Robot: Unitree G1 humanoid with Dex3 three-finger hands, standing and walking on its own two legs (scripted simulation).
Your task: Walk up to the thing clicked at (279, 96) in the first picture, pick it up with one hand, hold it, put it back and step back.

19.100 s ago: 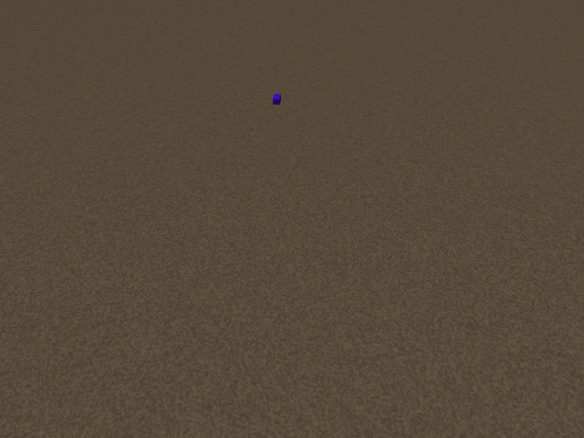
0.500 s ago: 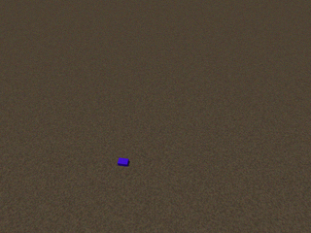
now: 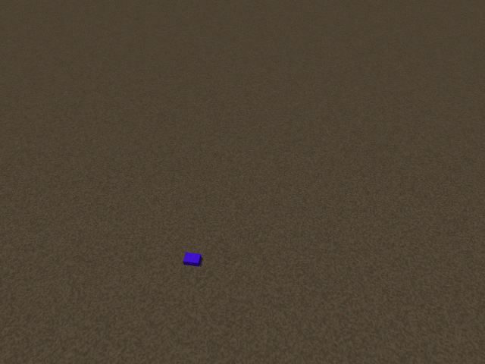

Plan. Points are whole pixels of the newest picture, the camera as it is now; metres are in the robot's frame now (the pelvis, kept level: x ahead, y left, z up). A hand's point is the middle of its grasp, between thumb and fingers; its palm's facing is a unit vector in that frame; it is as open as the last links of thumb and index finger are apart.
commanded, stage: walk up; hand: left
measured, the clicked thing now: (192, 259) +0.72 +0.24 -0.76
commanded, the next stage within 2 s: none
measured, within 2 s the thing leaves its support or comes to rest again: neither
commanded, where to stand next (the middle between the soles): +0.33 +0.01 m, yaw -2 degrees
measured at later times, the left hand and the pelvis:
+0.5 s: hand (102, 337) +0.22 +0.29 -0.15, palm faces -0.11 -0.92 -0.37, open 7.4 cm; pelvis +0.14 +0.01 -0.01, yaw -2 degrees
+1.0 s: hand (124, 285) +0.34 +0.28 -0.18, palm faces -0.07 -0.94 -0.35, open 7.4 cm; pelvis +0.27 +0.02 -0.02, yaw -2 degrees
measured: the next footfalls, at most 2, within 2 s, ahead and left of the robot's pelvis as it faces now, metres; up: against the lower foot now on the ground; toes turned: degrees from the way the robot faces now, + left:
right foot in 0.52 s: +0.34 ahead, -0.12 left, +0.00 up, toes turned -4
left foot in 0.90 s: +0.39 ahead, +0.14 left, +0.00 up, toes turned +1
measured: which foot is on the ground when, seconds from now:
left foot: down 0.00-0.54, up 0.56-0.88, down 0.90-1.00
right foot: down 0.00-0.16, up 0.18-0.50, down 0.52-1.00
